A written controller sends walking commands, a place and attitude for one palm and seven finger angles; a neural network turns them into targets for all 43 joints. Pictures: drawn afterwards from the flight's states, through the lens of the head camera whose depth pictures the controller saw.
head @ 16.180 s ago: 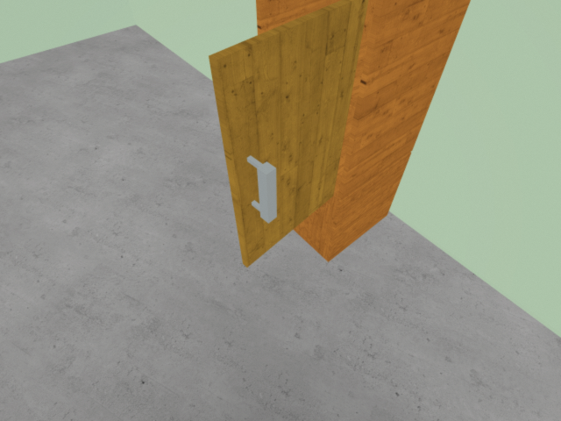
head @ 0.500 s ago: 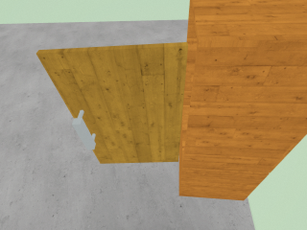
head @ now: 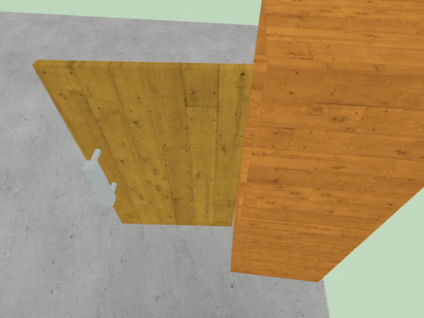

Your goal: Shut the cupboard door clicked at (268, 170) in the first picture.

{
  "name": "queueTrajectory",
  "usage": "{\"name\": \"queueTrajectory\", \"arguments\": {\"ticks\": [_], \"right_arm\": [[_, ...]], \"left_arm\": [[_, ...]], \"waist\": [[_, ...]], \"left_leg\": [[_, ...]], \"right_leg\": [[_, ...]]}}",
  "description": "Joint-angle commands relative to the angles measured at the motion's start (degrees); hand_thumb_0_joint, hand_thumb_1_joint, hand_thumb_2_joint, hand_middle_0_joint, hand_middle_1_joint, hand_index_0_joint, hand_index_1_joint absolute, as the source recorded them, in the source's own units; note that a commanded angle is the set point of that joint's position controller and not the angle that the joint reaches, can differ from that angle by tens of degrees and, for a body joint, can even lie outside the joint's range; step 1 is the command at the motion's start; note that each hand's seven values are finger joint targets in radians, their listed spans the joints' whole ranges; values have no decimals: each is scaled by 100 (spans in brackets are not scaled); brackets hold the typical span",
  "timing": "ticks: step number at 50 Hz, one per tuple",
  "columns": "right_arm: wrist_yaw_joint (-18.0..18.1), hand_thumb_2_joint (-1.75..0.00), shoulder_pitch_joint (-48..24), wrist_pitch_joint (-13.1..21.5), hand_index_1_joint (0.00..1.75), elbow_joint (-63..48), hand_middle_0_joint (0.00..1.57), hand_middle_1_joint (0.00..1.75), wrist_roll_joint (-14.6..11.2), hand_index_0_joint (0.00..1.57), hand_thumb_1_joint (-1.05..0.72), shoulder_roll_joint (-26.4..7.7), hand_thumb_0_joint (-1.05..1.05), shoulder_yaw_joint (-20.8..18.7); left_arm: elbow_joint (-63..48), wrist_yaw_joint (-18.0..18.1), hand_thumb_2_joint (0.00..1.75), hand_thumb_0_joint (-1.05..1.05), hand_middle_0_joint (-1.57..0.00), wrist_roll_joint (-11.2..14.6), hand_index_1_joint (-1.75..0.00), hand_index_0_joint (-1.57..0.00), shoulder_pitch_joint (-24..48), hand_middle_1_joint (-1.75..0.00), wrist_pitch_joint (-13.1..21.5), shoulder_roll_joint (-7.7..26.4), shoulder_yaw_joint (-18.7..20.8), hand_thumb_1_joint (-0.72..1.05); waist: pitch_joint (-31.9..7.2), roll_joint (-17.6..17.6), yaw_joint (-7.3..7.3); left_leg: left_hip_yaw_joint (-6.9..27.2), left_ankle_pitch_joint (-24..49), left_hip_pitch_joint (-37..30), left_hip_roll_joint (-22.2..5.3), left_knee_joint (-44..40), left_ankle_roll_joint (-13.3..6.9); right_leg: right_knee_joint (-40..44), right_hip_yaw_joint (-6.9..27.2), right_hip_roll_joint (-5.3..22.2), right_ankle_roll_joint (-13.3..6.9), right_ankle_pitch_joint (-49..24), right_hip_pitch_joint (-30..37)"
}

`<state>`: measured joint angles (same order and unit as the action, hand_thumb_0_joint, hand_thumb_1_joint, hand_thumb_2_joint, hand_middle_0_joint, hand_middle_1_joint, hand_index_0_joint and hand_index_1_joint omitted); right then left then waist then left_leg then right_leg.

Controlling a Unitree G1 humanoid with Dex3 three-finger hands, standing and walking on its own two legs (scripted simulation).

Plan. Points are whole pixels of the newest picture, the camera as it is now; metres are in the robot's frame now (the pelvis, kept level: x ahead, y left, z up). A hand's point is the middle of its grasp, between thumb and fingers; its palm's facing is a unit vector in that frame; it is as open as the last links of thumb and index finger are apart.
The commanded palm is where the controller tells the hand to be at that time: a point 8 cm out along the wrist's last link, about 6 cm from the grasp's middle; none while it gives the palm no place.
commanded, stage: come to a stop and stand still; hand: left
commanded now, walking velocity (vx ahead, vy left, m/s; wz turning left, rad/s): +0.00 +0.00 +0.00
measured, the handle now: (103, 177) +0.43 +0.30 -0.04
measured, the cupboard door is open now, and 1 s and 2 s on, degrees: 95 95 95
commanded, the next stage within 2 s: look again from close up in 0.14 s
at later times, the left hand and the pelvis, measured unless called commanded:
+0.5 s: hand out of the picture +0.01 +0.19 -0.17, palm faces +0.01 -0.98 -0.20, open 7.3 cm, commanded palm none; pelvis +0.00 +0.02 +0.00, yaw +0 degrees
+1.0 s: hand out of the picture +0.00 +0.20 -0.17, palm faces +0.02 -0.98 -0.20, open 7.3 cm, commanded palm none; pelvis +0.00 +0.03 +0.00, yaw +0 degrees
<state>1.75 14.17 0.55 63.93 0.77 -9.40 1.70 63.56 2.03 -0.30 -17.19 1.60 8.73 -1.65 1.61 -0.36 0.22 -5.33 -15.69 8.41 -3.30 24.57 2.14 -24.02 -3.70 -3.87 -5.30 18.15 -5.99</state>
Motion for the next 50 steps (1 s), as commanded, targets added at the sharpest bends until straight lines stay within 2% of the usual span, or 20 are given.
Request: {"name": "queueTrajectory", "arguments": {"ticks": [1, 4, 14, 18, 21, 23, 26, 32, 35, 36, 39, 43, 44, 46, 50], "right_arm": [[59, -90, 336, 59, 30, -129, 20, 30, -27, 20, -90, -376, 0, -98], [67, -90, 348, 60, 30, -131, 20, 30, -22, 20, -90, -416, 0, -110], [81, -90, 373, 98, 30, -91, 20, 30, -6, 20, -90, -472, 0, -118], [84, -90, 396, 115, 30, -57, 20, 30, -1, 20, -90, -497, 0, -119], [84, -90, 406, 122, 30, -37, 20, 30, -6, 20, -90, -468, 0, -115], [82, -90, 400, 122, 30, -41, 20, 30, 0, 20, -90, -507, 0, -118], [82, -90, 412, 116, 30, -3, 20, 30, -3, 20, -90, -460, 0, -115], [71, -90, 417, 120, 30, 15, 20, 30, 1, 20, -90, -483, 0, -118], [72, -90, 424, 130, 30, 11, 20, 30, 6, 20, -90, -503, 0, -126], [77, -90, 431, 132, 30, 27, 20, 30, -4, 20, -90, -470, 0, -124], [77, -90, 433, 142, 30, 31, 20, 30, 0, 20, -90, -511, 0, -122], [81, -90, 393, 134, 30, 30, 20, 30, -3, 20, -90, -489, 0, -126], [80, -90, 356, 124, 30, 0, 20, 30, -4, 20, -90, -607, 0, -159], [76, -90, 375, 91, 30, -50, 20, 30, -15, 20, -90, -488, 0, -158], [68, -90, 313, -25, 30, -250, 20, 30, 1, 20, -90, -523, 0, -224]], "left_arm": [[-114, 80, 90, 0, -20, -5, -30, -20, -439, -30, 48, 734, 179, 90], [-107, 89, 90, 0, -20, 0, -30, -20, -451, -30, 44, 734, 186, 90], [-132, 60, 90, 0, -20, -3, -30, -20, -354, -30, 21, 672, 184, 90], [-137, 53, 90, 0, -20, -2, -30, -20, -339, -30, 19, 661, 184, 90], [-143, 48, 90, 0, -20, -12, -30, -20, -321, -30, 18, 663, 193, 90], [-129, 52, 90, 0, -20, -9, -30, -20, -331, -30, 21, 674, 188, 90], [-131, 46, 90, 0, -20, -11, -30, -20, -294, -30, 8, 654, 188, 90], [-127, 42, 90, 0, -20, -12, -30, -20, -289, -30, 1, 650, 182, 90], [-122, 44, 90, 0, -20, -9, -30, -20, -302, -30, 16, 657, 187, 90], [-130, 41, 90, 0, -20, -15, -30, -20, -286, -30, 14, 657, 193, 90], [-118, 43, 90, 0, -20, -9, -30, -20, -311, -30, 16, 664, 190, 90], [-87, 41, 90, 0, -20, -15, -30, -20, -348, -30, 14, 644, 184, 90], [-119, 45, 90, 0, -20, -18, -30, -20, -302, -30, 25, 755, 210, 90], [-171, 75, 90, 0, -20, -25, -30, -20, -336, -30, 9, 761, 252, 90], [-233, 135, 90, 0, -20, -38, -30, -20, -490, -30, -44, 903, 351, 90]], "waist": [[123, -135, 13], [36, -154, 6], [64, 91, 12], [44, 93, 20], [91, -50, 32], [66, -35, 33], [213, -20, 36], [209, -13, 38], [45, -21, 31], [96, -64, 35], [16, 57, 33], [133, 41, 46], [184, 46, 52], [101, 57, 92], [-171, -141, 157]], "left_leg": [[209, 971, 63, -246, -135, -270], [224, 1060, 13, -249, -113, -263], [343, 1444, -164, -349, -281, -318], [391, 1559, -211, -375, -330, -339], [402, 1569, -192, -378, -377, -362], [409, 1616, -215, -372, -351, -354], [422, 1485, -150, -373, -446, -372], [452, 1404, -152, -358, -480, -376], [455, 1573, -258, -367, -453, -380], [460, 1571, -217, -368, -468, -392], [466, 1690, -281, -375, -449, -389], [459, 1606, -255, -368, -446, -390], [483, 1617, -219, -353, -434, -393], [424, 1700, -87, -333, -345, -358], [265, 1384, 259, -202, 17, -245]], "right_leg": [[420, 921, 1091, 430, -3216, -13], [377, 912, 1099, 440, -3403, 61], [373, 829, 1019, 304, -2639, -111], [342, 800, 1006, 251, -2446, -134], [343, 762, 1000, 250, -2428, -118], [323, 778, 1022, 246, -2503, -121], [366, 764, 1003, 236, -2245, -182], [386, 792, 1012, 235, -2037, -211], [340, 798, 1026, 225, -2235, -155], [354, 764, 1011, 230, -2209, -142], [331, 771, 1035, 223, -2217, -140], [363, 786, 1044, 235, -2218, -219], [359, 833, 1076, 204, -2301, -235], [234, 885, 1205, 178, -2752, -100], [-70, 1141, 1572, 39, -3646, 236]]}}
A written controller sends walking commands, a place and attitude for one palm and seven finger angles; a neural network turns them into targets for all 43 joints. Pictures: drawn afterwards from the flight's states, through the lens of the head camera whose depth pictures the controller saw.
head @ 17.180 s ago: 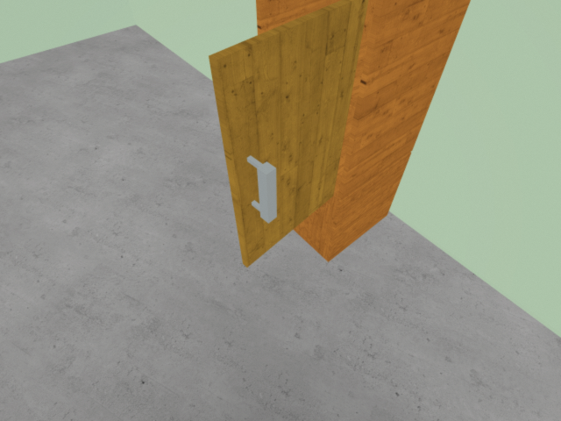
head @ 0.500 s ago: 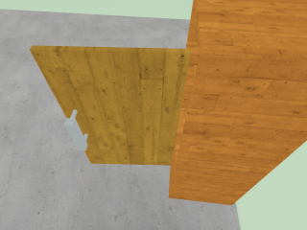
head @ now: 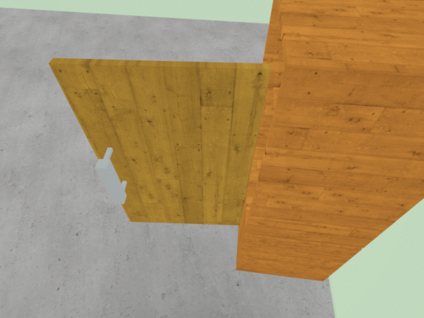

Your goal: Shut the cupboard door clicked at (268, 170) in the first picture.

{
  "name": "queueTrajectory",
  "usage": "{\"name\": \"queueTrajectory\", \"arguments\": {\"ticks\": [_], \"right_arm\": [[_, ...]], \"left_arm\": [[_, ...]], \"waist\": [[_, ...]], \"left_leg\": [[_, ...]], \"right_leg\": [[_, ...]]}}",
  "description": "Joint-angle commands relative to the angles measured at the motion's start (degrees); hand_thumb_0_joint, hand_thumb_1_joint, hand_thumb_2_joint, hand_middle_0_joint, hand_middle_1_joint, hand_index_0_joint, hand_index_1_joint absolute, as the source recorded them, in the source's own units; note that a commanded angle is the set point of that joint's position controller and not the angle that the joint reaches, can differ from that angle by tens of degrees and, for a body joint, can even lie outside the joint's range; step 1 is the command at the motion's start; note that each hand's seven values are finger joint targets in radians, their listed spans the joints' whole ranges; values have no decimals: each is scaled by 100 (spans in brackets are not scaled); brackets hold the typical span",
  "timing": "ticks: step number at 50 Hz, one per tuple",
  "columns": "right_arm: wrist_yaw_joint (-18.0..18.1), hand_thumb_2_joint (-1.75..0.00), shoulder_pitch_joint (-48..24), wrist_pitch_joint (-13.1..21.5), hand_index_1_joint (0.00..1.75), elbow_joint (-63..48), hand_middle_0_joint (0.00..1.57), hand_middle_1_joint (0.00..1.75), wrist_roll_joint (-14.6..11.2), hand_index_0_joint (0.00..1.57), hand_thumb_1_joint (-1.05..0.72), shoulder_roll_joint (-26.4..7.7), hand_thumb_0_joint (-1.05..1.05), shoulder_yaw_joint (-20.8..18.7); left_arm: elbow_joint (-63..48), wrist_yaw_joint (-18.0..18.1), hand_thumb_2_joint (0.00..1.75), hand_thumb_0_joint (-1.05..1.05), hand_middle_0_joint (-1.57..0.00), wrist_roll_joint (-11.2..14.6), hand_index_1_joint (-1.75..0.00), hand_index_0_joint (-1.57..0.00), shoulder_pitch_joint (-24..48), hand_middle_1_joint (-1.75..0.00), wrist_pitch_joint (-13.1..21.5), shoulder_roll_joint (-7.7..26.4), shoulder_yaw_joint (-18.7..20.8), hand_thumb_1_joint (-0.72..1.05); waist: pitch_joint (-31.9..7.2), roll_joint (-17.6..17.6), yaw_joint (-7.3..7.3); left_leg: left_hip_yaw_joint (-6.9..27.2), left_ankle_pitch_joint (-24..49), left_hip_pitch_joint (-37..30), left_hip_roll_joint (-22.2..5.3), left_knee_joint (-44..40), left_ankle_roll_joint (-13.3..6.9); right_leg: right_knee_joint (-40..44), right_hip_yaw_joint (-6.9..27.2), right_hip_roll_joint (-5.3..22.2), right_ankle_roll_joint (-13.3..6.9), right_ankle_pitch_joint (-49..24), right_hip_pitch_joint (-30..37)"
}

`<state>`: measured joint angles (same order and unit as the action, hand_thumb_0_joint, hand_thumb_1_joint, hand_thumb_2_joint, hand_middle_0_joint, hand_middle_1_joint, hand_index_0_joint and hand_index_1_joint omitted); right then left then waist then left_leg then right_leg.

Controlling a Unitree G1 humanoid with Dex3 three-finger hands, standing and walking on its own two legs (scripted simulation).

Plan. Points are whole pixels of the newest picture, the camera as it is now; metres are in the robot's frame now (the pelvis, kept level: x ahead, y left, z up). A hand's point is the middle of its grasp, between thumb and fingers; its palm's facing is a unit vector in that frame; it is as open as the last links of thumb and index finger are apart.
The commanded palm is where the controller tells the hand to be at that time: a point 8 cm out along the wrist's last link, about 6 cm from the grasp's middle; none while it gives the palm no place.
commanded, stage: shuffle to correct the standing spot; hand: left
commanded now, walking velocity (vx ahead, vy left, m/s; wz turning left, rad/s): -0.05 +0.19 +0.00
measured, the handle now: (114, 176) +0.43 +0.28 -0.04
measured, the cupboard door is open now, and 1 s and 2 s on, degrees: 95 95 95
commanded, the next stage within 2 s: come to a stop and stand still in 0.16 s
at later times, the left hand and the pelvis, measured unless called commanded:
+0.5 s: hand out of the picture -0.03 +0.30 -0.19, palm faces +0.06 -0.97 -0.24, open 7.4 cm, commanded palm none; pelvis -0.03 +0.09 -0.01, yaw +1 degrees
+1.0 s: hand out of the picture +0.01 +0.23 -0.18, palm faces +0.00 -0.98 -0.19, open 7.2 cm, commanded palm none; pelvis -0.03 +0.05 +0.00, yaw +0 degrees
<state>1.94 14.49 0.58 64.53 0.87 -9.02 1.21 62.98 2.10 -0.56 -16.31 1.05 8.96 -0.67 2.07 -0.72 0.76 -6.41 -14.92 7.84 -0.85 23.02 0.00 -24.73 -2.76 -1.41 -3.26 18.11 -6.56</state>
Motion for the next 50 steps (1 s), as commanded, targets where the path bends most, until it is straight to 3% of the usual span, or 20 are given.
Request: {"name": "queueTrajectory", "arguments": {"ticks": [1, 5, 8, 14, 16, 17, 18, 19, 20, 21, 25, 29, 33, 36, 37, 38, 39, 41, 44, 50], "right_arm": [[47, -90, 223, -60, 30, -370, 20, 30, -13, 20, -90, -557, 0, -191], [10, -90, -116, -186, 30, -687, 20, 30, 0, 20, -90, -556, 0, -289], [-34, -90, -392, -235, 30, -903, 20, 30, -8, 20, -90, -587, 0, -368], [-194, -90, -187, -232, 30, -1060, 20, 30, -42, 20, -90, -484, 0, -422], [-177, -90, 353, -110, 30, -876, 20, 30, -46, 20, -90, -440, 0, -398], [-151, -90, 603, -43, 30, -773, 20, 30, -16, 20, -90, -730, 0, -430], [-135, -90, 721, 0, 30, -787, 20, 30, 61, 20, -90, -1132, 0, -513], [-101, -90, 691, -28, 30, -880, 20, 30, 90, 20, -90, -1306, 0, -501], [-100, -90, 459, -46, 30, -954, 20, 30, 143, 20, -90, -1283, 0, -462], [-78, -90, 313, -18, 30, -922, 20, 30, 165, 20, -90, -1140, 0, -440], [-16, -90, 6, -7, 30, -1031, 20, 30, 148, 20, -90, -1021, 0, -387], [82, -90, 555, 40, 30, -839, 20, 30, 158, 20, -90, -1062, 0, -430], [109, -90, 529, 16, 30, -797, 20, 30, 178, 20, -90, -1167, 0, -464], [63, -90, 424, -33, 30, -739, 20, 30, 104, 20, -90, -1060, 0, -459], [20, -90, 489, -34, 30, -725, 20, 30, 46, 20, -90, -866, 0, -420], [-15, -90, 364, -50, 30, -796, 20, 30, -17, 20, -90, -491, 0, -332], [-40, -90, 112, -75, 30, -921, 20, 30, 16, 20, -90, -382, 0, -278], [-74, -90, 187, -115, 30, -773, 20, 30, 57, 20, -90, -309, 0, -287], [-41, -90, 492, -83, 30, -431, 20, 30, 27, 20, -90, -211, 0, -219], [41, -90, 428, 65, 30, -125, 20, 30, 16, 20, -90, -353, 0, -147]], "left_arm": [[-188, 137, 90, 0, -20, -22, -30, -20, -597, -30, -4, 940, 292, 90], [-240, 179, 90, 0, -20, -80, -30, -20, -778, -30, -49, 1111, 407, 90], [-386, 198, 90, 0, -20, -129, -30, -20, -683, -30, -82, 1198, 508, 90], [-772, 74, 90, 0, -20, -164, -30, -20, 9, -30, -122, 1467, 591, 90], [-821, 46, 90, 0, -20, -153, -30, -20, 134, -30, -171, 1267, 532, 90], [-824, 31, 90, 0, -20, -126, -30, -20, 31, -30, -207, 995, 454, 90], [-860, 11, 90, 0, -20, -82, -30, -20, -98, -30, -244, 628, 381, 90], [-886, 26, 90, 0, -20, -84, -30, -20, -178, -30, -250, 622, 374, 90], [-909, -9, 90, 0, -20, -85, -30, -20, -213, -30, -230, 548, 371, 90], [-799, 6, 90, 0, -20, -109, -30, -20, -228, -30, -260, 443, 352, 90], [-634, -184, 90, 0, -20, -140, -30, -20, -408, -30, -265, 586, 377, 90], [-898, -263, 90, 0, -20, -145, -30, -20, -38, -30, -320, 607, 397, 90], [-1020, -260, 90, 0, -20, -60, -30, -20, 107, -30, -286, 501, 358, 90], [-814, -201, 90, 0, -20, -36, -30, -20, -363, -30, -192, 503, 366, 90], [-726, -162, 90, 0, -20, -66, -30, -20, -538, -30, -151, 655, 388, 90], [-650, -110, 90, 0, -20, -92, -30, -20, -570, -30, -104, 988, 405, 90], [-687, -92, 90, 0, -20, -65, -30, -20, -429, -30, -86, 1131, 389, 90], [-737, -70, 90, 0, -20, -72, -30, -20, 24, -30, -29, 922, 347, 90], [-599, -72, 90, 0, -20, -10, -30, -20, 133, -30, 14, 707, 275, 90], [-314, -64, 90, 0, -20, 35, -30, -20, -150, -30, -8, 479, 188, 90]], "waist": [[-198, -244, 129], [82, -790, 301], [311, -760, 335], [93, -851, 32], [-48, -675, -213], [-260, 191, -269], [-233, 1655, -270], [-147, 1607, -279], [134, 1006, -173], [90, 1100, -109], [179, 713, -40], [-124, 658, -257], [-387, 1039, -290], [-430, 733, -2], [-563, 191, 50], [-438, -934, 48], [-199, -1242, 108], [-90, -1047, -60], [8, -632, -213], [229, 466, -8]], "left_leg": [[298, 1089, 496, -383, 317, -9], [289, -1066, 1558, -108, 1470, 98], [721, -1501, 1998, -159, 2652, 89], [334, -311, 783, 135, 1454, 197], [221, 544, -362, 130, 429, 165], [555, 441, -766, -261, 90, 121], [2115, 204, -404, -1317, -612, -269], [2789, -201, 311, -1751, -1106, -671], [2765, -817, 804, -1918, -1213, -964], [3069, -1419, 1055, -1919, -1434, -977], [2158, -1127, 999, -1488, -1264, -837], [2040, 400, 196, -1658, -978, -944], [1886, 1679, -42, -1610, -586, -923], [1461, 1569, 654, -1228, -10, -581], [1086, 694, 1151, -831, 277, -289], [480, -624, 1773, -287, 781, 28], [375, -1242, 1737, -113, 1188, 80], [522, -1039, 1393, -170, 1563, 52], [465, -127, 822, -204, 1001, 95], [835, 1510, 273, -593, -91, -34]], "right_leg": [[-19, 1137, 1444, -228, -3813, 379], [201, 1913, 2243, -861, -4475, 545], [373, 2079, 2529, -1192, -4022, 155], [76, 1106, 1812, -493, -2430, -893], [-368, 712, 1283, -126, -859, -1607], [-1001, 457, 873, 57, 143, -1795], [-1917, -36, 297, 380, 1531, -2093], [-2610, 233, 164, 311, 1867, -1821], [-3029, 277, 278, 225, 1616, -1777], [-3416, 395, 285, 184, 1543, -1791], [-3706, 314, 306, 225, 621, -1946], [-3378, 319, 311, 306, 726, -2251], [-1716, 222, 293, 299, 1130, -1550], [51, 54, 149, 283, -252, -237], [622, 358, 403, 283, -669, 435], [961, 1379, 1315, 33, -523, 532], [1216, 1800, 1806, -287, -506, -165], [1187, 1530, 1515, -509, -294, -630], [601, 936, 1141, -435, -1743, -570], [390, 649, 641, 63, -1423, -521]]}}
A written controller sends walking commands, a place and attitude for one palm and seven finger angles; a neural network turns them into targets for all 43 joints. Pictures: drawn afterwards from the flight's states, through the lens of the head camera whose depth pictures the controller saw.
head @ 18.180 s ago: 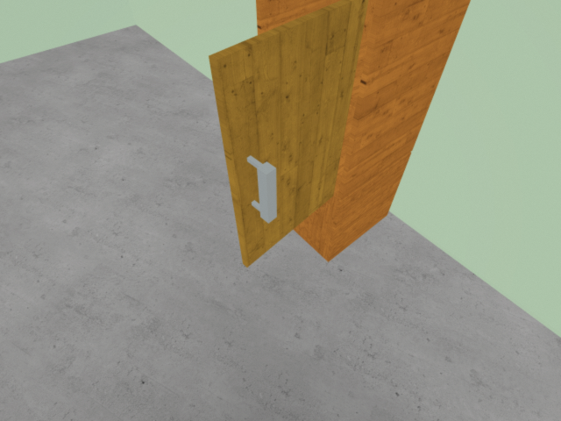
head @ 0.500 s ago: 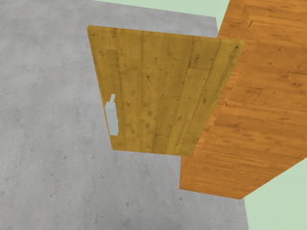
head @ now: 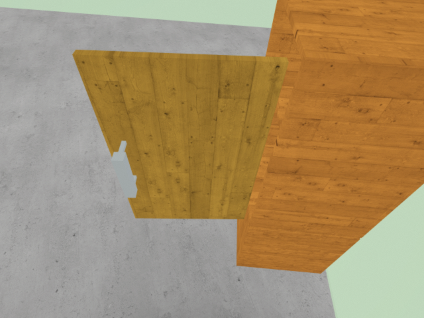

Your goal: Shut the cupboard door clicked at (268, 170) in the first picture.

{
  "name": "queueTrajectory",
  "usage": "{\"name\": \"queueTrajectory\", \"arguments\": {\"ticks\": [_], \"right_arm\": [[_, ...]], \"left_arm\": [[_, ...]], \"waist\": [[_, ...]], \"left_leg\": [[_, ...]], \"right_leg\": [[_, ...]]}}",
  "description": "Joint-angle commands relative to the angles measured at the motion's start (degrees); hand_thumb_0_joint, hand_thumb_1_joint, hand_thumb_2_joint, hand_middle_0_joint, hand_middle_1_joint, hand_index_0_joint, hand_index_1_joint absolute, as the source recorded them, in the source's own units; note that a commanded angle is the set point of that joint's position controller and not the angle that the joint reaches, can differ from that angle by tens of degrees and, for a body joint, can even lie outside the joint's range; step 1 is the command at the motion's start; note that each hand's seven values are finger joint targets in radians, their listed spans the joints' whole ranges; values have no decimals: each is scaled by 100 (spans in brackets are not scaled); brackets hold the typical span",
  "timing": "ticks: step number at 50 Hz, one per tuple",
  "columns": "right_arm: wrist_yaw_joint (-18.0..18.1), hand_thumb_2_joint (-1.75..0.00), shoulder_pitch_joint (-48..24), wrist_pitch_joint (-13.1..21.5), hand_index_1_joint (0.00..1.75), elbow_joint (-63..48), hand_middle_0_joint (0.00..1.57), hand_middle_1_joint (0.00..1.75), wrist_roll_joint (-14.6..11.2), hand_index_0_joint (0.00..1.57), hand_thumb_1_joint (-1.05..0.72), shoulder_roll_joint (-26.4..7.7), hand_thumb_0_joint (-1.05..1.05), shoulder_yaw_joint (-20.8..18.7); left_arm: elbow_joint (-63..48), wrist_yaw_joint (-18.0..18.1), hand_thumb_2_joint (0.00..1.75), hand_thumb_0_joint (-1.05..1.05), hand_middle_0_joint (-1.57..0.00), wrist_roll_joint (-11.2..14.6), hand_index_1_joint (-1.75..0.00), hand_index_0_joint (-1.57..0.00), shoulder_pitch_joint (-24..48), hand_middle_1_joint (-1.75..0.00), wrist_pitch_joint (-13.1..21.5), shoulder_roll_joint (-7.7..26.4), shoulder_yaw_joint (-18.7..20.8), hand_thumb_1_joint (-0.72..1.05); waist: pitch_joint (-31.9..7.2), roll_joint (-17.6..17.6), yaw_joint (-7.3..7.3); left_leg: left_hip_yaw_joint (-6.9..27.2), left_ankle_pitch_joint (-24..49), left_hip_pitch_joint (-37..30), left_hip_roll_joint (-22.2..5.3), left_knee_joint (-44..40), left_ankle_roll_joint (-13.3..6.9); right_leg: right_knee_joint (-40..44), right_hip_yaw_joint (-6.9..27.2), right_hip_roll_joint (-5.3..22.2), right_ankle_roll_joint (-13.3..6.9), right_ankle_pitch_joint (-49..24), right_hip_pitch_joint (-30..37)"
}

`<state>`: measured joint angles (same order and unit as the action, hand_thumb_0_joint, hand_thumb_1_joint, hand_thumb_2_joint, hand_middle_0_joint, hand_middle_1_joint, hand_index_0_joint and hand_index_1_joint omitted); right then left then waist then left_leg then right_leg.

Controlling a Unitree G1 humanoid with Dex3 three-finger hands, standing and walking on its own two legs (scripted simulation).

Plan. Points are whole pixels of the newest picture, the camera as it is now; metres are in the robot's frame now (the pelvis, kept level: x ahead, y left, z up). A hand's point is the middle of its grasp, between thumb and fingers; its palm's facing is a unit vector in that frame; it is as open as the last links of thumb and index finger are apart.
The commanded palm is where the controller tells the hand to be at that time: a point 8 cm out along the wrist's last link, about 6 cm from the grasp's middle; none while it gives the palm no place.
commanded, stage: come to a stop and stand still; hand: left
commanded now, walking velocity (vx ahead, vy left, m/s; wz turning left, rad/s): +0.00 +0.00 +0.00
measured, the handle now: (127, 169) +0.45 +0.23 -0.04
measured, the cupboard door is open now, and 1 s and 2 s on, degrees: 95 95 95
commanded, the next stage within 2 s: look again from close up in 0.30 s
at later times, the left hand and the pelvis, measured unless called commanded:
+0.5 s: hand out of the picture -0.03 +0.15 -0.17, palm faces +0.01 -0.99 -0.17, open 7.3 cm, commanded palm none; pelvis +0.00 +0.00 +0.00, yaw -1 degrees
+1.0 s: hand out of the picture +0.01 +0.24 -0.17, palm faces +0.06 -0.98 -0.20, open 7.3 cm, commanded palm +0.08 +0.28 -0.07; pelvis -0.01 +0.05 +0.00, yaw +0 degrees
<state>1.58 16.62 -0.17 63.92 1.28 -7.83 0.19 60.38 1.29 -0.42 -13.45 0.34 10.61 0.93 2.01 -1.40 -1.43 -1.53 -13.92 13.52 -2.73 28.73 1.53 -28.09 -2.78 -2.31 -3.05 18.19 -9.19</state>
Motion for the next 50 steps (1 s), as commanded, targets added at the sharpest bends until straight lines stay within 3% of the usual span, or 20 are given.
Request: {"name": "queueTrajectory", "arguments": {"ticks": [1, 2, 6, 9, 19, 20, 21, 22, 23, 25, 27, 30, 32, 35, 41, 44, 47, 48, 49, 50], "right_arm": [[86, -90, 177, 147, 30, -33, 20, 30, -43, 20, -90, -436, 0, -38], [89, -90, 161, 149, 30, -51, 20, 30, -48, 20, -90, -434, 0, -25], [101, -90, 132, 131, 30, -14, 20, 30, -72, 20, -90, -409, 0, -47], [93, -90, 110, 123, 30, -14, 20, 30, -68, 20, -90, -474, 0, -49], [88, -90, 22, 119, 30, 26, 20, 30, -74, 20, -90, -464, 0, -26], [13, -90, -541, 217, 30, -346, 20, 30, -119, 20, -90, -680, 0, -88], [9, -90, -351, 163, 30, -571, 20, 30, -117, 20, -90, -509, 0, -56], [21, -90, 5, 153, 30, -518, 20, 30, -83, 20, -90, -324, 0, -72], [27, -90, 157, 180, 30, -494, 20, 30, -74, 20, -90, -378, 0, -87], [19, -90, 155, 147, 30, -517, 20, 30, -94, 20, -90, -462, 0, -106], [8, -90, 125, 129, 30, -561, 20, 30, -69, 20, -90, -531, 0, -106], [-26, -90, 63, 99, 30, -568, 20, 30, -53, 20, -90, -561, 0, -93], [-38, -90, 79, 110, 30, -569, 20, 30, -42, 20, -90, -588, 0, -83], [-44, -90, 130, 115, 30, -607, 20, 30, -27, 20, -90, -679, 0, -83], [-36, -90, 156, 160, 30, -615, 20, 30, -26, 20, -90, -814, 0, -81], [-41, -90, 143, 168, 30, -601, 20, 30, -28, 20, -90, -871, 0, -83], [-40, -90, 175, 197, 30, -544, 20, 30, -48, 20, -90, -858, 0, -73], [-51, -90, -354, 234, 30, -837, 20, 30, -106, 20, -90, -917, 0, -74], [439, -90, 245, 1278, 30, -2542, 20, 30, -109, 20, -90, -2184, 0, -424], [475, -90, -292, 1757, 30, -2520, 20, 30, -380, 20, -90, -1201, 0, 45]], "left_arm": [[-10, 19, 90, 0, -20, 20, -30, -20, -499, -30, 57, 351, 36, 90], [37, 19, 90, 0, -20, 33, -30, -20, -524, -30, 66, 387, 23, 90], [134, 19, 90, 0, -20, 6, -30, -20, -588, -30, 98, 364, -4, 90], [167, 34, 90, 0, -20, -1, -30, -20, -624, -30, 119, 349, -25, 90], [276, 60, 90, 0, -20, -11, -30, -20, -873, -30, 144, 295, -47, 90], [491, 321, 90, 0, -20, -122, -30, -20, -1369, -30, 343, 395, -4, 90], [351, 330, 90, 0, -20, -87, -30, -20, -1242, -30, 349, 742, 50, 90], [210, 290, 90, 0, -20, -49, -30, -20, -1293, -30, 342, 707, 51, 90], [183, 271, 90, 0, -20, -35, -30, -20, -1152, -30, 319, 564, -11, 90], [84, 227, 90, 0, -20, -18, -30, -20, -1023, -30, 298, 409, -44, 90], [-5, 206, 90, 0, -20, -23, -30, -20, -881, -30, 238, 307, -76, 90], [-73, 165, 90, 0, -20, -36, -30, -20, -715, -30, 165, 357, -77, 90], [-91, 147, 90, 0, -20, -47, -30, -20, -744, -30, 134, 372, -77, 90], [-137, 123, 90, 0, -20, -44, -30, -20, -736, -30, 101, 398, -76, 90], [-209, 92, 90, 0, -20, -49, -30, -20, -740, -30, 44, 418, -62, 90], [-193, 81, 90, 0, -20, -44, -30, -20, -749, -30, 38, 418, -71, 90], [-170, 82, 90, 0, -20, -41, -30, -20, -766, -30, 62, 439, -82, 90], [3, 298, 90, 0, -20, -121, -30, -20, -1066, -30, 170, 507, -104, 90], [-9646, 358, 90, 0, -20, 566, -30, -20, 4064, -30, 1651, 4181, 2587, 90], [-7946, 268, 90, 0, -22, 626, -32, -22, 49, -32, 1163, 1098, 133, 90]], "waist": [[304, 770, 238], [209, 807, 230], [146, 75, 196], [58, -84, 167], [185, 41, 192], [175, 36, 386], [183, 134, 88], [-328, 135, 86], [-625, 79, -20], [-713, -341, 3], [-172, -508, 16], [513, 131, 40], [710, 322, 94], [656, 108, 107], [402, 371, 193], [227, 303, 202], [55, 172, 219], [231, 108, 400], [-2045, 525, -803], [-3001, 2240, 21]], "left_leg": [[338, 1354, -240, -377, -730, -204], [330, 1364, -272, -370, -739, -207], [226, 1060, -483, -329, -795, -176], [216, 1059, -601, -304, -807, -153], [184, 956, -681, -281, -903, -146], [-86, 749, -72, -264, 664, -48], [-51, -17, 265, 9, 424, -14], [-128, -227, 112, 38, 261, -165], [-88, -4, -64, 35, 159, -187], [77, 326, -290, -57, 23, -203], [147, 492, -304, -157, -105, -227], [290, 298, -124, -159, -379, -222], [427, 121, 95, -179, -574, -281], [520, -223, 222, -172, -744, -317], [803, -640, 435, -291, -1187, -423], [892, -671, 391, -322, -1253, -440], [820, -132, 224, -298, -1121, -458], [382, 1000, 181, -326, 102, -279], [650, 1757, -1689, -65, -44, -378], [421, 2433, -2335, -90, -174, -144]], "right_leg": [[748, 684, 702, 65, -1382, -153], [775, 700, 725, 62, -1482, -51], [946, 691, 770, 90, -1721, -16], [971, 694, 807, 98, -1861, -21], [1086, 724, 814, 93, -1704, -111], [976, 1272, 1314, 559, -4768, -40], [652, 1189, 1592, 411, -6447, 489], [351, 1167, 1592, 328, -6570, 840], [140, 886, 1416, 39, -6127, 822], [301, 815, 1163, -54, -4277, 555], [556, 784, 978, -42, -2611, -48], [841, 830, 837, -41, -565, -702], [874, 769, 728, -9, -18, -733], [848, 747, 704, 7, 289, -695], [571, 509, 649, 79, -26, -291], [487, 478, 661, 99, -148, -198], [517, 467, 733, 123, -443, -79], [680, 758, 984, 162, -1782, -395], [-176, 70, 370, 163, -1878, -526], [-604, -223, 65, 127, -895, -975]]}}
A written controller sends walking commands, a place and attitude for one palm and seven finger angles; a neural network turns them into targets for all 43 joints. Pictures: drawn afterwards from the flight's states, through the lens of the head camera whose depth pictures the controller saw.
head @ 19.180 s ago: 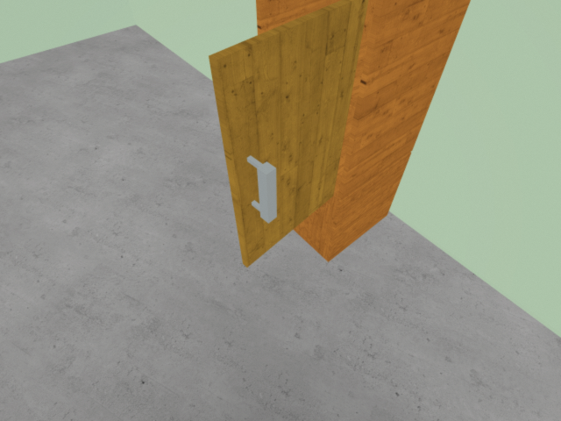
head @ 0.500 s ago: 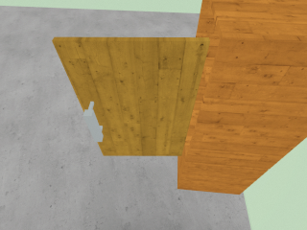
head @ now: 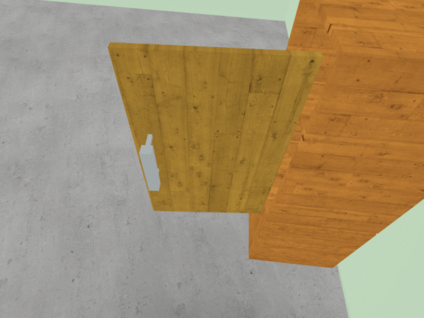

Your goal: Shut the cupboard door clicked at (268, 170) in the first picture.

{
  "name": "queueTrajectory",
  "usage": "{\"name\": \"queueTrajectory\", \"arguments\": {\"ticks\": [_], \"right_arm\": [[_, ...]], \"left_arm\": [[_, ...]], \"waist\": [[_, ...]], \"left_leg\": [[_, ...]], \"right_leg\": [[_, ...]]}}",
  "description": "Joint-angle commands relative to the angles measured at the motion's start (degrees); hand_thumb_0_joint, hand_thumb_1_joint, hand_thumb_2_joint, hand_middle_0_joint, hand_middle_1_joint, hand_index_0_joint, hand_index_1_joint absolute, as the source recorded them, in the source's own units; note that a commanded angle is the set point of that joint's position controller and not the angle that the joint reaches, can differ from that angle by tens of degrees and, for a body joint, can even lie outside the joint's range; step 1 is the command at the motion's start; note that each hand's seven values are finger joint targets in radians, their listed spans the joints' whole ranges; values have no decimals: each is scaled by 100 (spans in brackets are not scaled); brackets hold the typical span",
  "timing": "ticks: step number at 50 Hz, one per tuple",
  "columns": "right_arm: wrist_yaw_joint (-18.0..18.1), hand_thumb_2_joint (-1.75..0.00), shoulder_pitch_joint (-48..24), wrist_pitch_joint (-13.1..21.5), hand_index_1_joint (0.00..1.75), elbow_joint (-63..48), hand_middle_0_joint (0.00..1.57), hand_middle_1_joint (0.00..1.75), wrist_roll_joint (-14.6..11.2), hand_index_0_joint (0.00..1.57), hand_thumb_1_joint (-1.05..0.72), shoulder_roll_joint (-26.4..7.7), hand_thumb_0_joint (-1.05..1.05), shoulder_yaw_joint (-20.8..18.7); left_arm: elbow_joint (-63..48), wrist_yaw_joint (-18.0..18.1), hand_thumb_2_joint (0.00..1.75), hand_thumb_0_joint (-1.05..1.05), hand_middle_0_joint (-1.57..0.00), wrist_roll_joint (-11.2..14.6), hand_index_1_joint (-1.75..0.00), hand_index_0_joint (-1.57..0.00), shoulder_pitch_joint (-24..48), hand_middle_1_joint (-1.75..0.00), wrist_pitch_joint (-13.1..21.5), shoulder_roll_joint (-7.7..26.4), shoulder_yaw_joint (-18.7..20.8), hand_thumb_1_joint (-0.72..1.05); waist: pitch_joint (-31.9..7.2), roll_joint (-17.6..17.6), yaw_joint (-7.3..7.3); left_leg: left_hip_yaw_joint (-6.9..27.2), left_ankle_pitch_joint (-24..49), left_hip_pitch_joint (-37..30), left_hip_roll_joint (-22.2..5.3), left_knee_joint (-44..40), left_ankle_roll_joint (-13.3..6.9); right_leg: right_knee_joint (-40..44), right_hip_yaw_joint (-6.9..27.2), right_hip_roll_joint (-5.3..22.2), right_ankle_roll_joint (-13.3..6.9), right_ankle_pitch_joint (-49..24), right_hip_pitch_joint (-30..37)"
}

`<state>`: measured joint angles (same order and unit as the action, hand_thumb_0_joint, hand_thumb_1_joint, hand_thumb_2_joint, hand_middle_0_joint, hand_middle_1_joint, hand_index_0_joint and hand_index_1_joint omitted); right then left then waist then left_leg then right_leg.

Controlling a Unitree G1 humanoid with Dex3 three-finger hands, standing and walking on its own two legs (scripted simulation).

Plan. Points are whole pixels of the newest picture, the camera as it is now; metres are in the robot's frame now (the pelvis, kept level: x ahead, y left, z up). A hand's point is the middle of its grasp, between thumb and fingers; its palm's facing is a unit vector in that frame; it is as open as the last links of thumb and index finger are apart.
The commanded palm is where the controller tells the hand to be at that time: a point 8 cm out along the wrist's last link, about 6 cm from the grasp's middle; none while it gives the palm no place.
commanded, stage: raise the hand and make a fist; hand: left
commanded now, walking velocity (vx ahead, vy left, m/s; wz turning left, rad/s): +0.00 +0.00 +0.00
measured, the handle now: (152, 162) +0.47 +0.18 -0.04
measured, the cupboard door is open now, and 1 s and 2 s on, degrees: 95 95 95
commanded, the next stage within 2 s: bring the fist close to the handle in 1.88 s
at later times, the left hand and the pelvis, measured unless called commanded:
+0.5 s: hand out of the picture +0.12 +0.18 -0.07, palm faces +0.16 -0.99 -0.05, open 5.6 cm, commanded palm +0.13 +0.22 -0.06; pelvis -0.03 -0.03 -0.12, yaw +2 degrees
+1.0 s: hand (133, 292) +0.18 +0.16 -0.06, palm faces -0.02 -1.00 -0.01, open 3.4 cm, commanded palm +0.15 +0.22 -0.05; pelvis -0.03 -0.03 -0.11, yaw +0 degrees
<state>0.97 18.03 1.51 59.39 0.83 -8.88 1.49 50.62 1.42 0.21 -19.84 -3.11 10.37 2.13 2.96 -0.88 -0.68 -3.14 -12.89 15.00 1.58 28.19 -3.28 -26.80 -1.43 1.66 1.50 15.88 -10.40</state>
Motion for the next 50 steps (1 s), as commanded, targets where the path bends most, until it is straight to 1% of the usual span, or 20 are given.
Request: {"name": "queueTrajectory", "arguments": {"ticks": [1, 2, 3, 5, 6, 9, 10, 12, 14, 18, 21, 25, 27, 30, 33, 36, 38, 43, 45, 50], "right_arm": [[527, -90, -444, 1836, 30, -1751, 20, 30, -287, 20, -90, -1328, 0, -60], [343, -90, -489, 1913, 30, -1407, 20, 30, -312, 20, -90, -943, 0, -85], [210, -90, -322, 1941, 30, -1771, 20, 30, -300, 20, -90, -1231, 0, -275], [125, -90, -622, 2031, 30, -2099, 20, 30, -213, 20, -90, -1295, 0, -385], [60, -90, -643, 2011, 30, -2249, 20, 30, -228, 20, -90, -1252, 0, -490], [-160, -90, -897, 1939, 30, -2728, 20, 30, -73, 20, -90, -1167, 0, -658], [-219, -90, -1005, 1871, 30, -2896, 20, 30, -50, 20, -90, -1196, 0, -714], [-324, -90, -1126, 1737, 30, -3204, 20, 30, -68, 20, -90, -1226, 0, -779], [-341, -90, -1330, 1640, 30, -3619, 20, 30, -91, 20, -90, -1218, 0, -773], [-237, -90, -1184, 1560, 30, -3959, 20, 30, -89, 20, -90, -1215, 0, -691], [-41, -90, -952, 1615, 30, -3853, 20, 30, -71, 20, -90, -1221, 0, -602], [192, -90, -804, 1629, 30, -3612, 20, 30, -146, 20, -90, -1289, 0, -535], [285, -90, -816, 1581, 30, -3606, 20, 30, -229, 20, -90, -1279, 0, -510], [340, -90, -927, 1333, 30, -3870, 20, 30, -379, 20, -90, -1201, 0, -533], [327, -90, -1120, 1108, 30, -4122, 20, 30, -395, 20, -90, -1011, 0, -510], [311, -90, -1086, 1066, 30, -4012, 20, 30, -306, 20, -90, -829, 0, -483], [284, -90, -892, 1118, 30, -3889, 20, 30, -267, 20, -90, -787, 0, -502], [261, -90, -690, 1317, 30, -3626, 20, 30, -223, 20, -90, -1041, 0, -529], [300, -90, -658, 1380, 30, -3651, 20, 30, -270, 20, -90, -1139, 0, -558], [349, -90, -700, 1364, 30, -3859, 20, 30, -316, 20, -90, -1183, 0, -598]], "left_arm": [[-6861, 504, 90, 0, -24, 867, -34, -24, 523, -34, 1235, 1180, 306, 90], [-4741, 436, 90, 0, -25, 760, -36, -25, -1083, -36, 540, -641, -749, 90], [-5687, 509, 90, 0, -27, 841, -38, -27, 247, -38, 752, -284, -644, 90], [-4659, 326, 90, 0, -31, 771, -42, -31, -96, -42, 1322, -157, -248, 90], [-4009, 146, 90, 0, -33, 815, -44, -33, -1028, -44, 1630, -81, 127, 90], [-3751, -802, 90, 0, -38, 1256, -50, -38, -2211, -50, 3042, -182, 559, 90], [-3880, -1179, 90, 0, -40, 1429, -52, -40, -2376, -52, 3490, -106, 684, 90], [-3900, -1789, 90, 0, -44, 1574, -56, -44, -2224, -56, 4171, 299, 1110, 90], [-4627, -1897, 90, 0, -47, 1531, -60, -47, -2042, -60, 4249, 617, 1291, 90], [-6817, -1615, 90, 0, -55, 1600, -68, -55, -765, -68, 4085, 868, 1062, 90], [-8256, -1421, 90, 0, -60, 1590, -74, -60, 307, -74, 4277, 851, 646, 90], [-7437, -1738, 90, 0, -68, 1612, -82, -68, 236, -82, 4056, 715, 338, 90], [-6730, -2002, 90, 0, -71, 1643, -86, -71, -69, -86, 3540, 816, 469, 90], [-6034, -2246, 90, 0, -77, 1764, -92, -77, -867, -92, 2394, 996, 939, 90], [-6344, -2050, 90, 0, -82, 1990, -98, -82, -1141, -98, 1697, 1284, 1643, 90], [-6856, -1469, 90, 0, -88, 2029, -104, -88, -1024, -104, 2002, 1311, 2024, 90], [-6958, -1277, 90, 0, -92, 1958, -108, -92, -992, -108, 2501, 1059, 1782, 90], [-6444, -1597, 90, 0, -101, 1776, -118, -101, -580, -118, 3451, 639, 843, 90], [-6275, -1845, 90, 0, -104, 1829, -122, -104, -622, -122, 3489, 662, 719, 90], [-6805, -1854, 90, 0, -113, 1908, -132, -113, -729, -132, 3213, 1184, 1226, 90]], "waist": [[-2905, 1682, 38], [-1566, 1188, -101], [-637, 762, -374], [384, -243, -388], [413, -579, -87], [-687, -1741, 424], [-986, -1657, 532], [-1320, -751, 649], [-1709, 475, 774], [-2603, 1673, 459], [-2786, 1289, -80], [-2152, 536, -381], [-2117, 315, -283], [-2451, -341, 124], [-2930, -296, 512], [-2958, -170, 593], [-2755, -148, 451], [-2103, -120, -75], [-2117, -47, -87], [-2832, 440, 284]], "left_leg": [[755, 2410, -2070, -579, -356, 636], [934, 1558, -1089, -638, -597, 602], [1100, 68, -242, -517, -474, 506], [1108, -1384, 1115, -257, 57, 405], [948, -1263, 1437, -146, 396, 414], [614, -578, 2231, -92, 1624, 507], [506, -447, 2437, -51, 1934, 534], [428, -276, 2819, 12, 2437, 580], [415, -378, 2850, -22, 2602, 541], [719, -998, 2554, -146, 2875, 380], [922, -971, 2516, -244, 3289, 212], [811, -1369, 3424, -234, 3837, 98], [736, -1312, 3707, -214, 3933, 99], [543, -1071, 4001, -151, 3841, 109], [522, -574, 3904, -87, 3733, 181], [590, -121, 3742, -157, 3658, 215], [603, 51, 3662, -193, 3596, 239], [640, -559, 3835, -214, 3772, 216], [625, -800, 3823, -204, 3715, 188], [589, -511, 3222, -191, 3353, 151]], "right_leg": [[-787, -423, -397, -363, -130, -647], [-947, -435, -250, -263, 324, -1362], [-875, -405, -192, -247, 285, -1516], [-694, -524, -167, -269, 602, -2216], [-760, -529, -177, -324, 869, -2360], [-1898, -624, -274, -368, 1009, -2950], [-2184, -530, -262, -396, 887, -2988], [-2869, -371, -230, -472, 544, -3186], [-3370, -318, -252, -497, 558, -3545], [-3551, -44, -270, -482, 871, -4107], [-3584, -26, -387, -430, 860, -4475], [-3247, 180, -419, -370, 1467, -4606], [-3111, 288, -383, -351, 1552, -4397], [-2728, 618, -225, -233, 1581, -3496], [-2722, 844, -13, -66, 589, -2563], [-3024, 680, -43, -22, -570, -2362], [-3183, 521, -75, -64, -1042, -2603], [-3157, 467, -129, -116, 187, -3705], [-3009, 494, -131, -160, 771, -3810], [-3107, 270, -243, -318, 736, -3463]]}}
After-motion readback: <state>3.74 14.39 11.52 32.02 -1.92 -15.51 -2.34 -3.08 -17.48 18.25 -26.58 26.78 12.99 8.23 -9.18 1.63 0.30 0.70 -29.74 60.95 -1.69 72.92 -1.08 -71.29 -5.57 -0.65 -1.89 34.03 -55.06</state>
